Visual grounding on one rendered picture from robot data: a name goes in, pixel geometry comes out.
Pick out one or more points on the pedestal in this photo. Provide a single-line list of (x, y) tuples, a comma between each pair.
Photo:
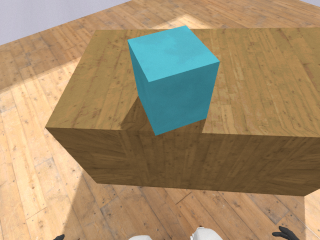
[(261, 134)]

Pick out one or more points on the carton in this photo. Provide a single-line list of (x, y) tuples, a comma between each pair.
[(175, 74)]

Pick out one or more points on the right robot thigh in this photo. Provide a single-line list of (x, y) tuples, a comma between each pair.
[(205, 234)]

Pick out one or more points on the right robot hand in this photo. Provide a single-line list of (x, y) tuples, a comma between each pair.
[(285, 233)]

